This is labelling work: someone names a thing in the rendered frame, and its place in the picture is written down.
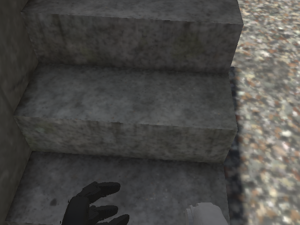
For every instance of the robot right thigh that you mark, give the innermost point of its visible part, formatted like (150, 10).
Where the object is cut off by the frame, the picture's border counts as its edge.
(204, 213)

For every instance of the left robot hand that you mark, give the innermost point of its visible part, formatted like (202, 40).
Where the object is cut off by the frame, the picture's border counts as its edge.
(79, 211)

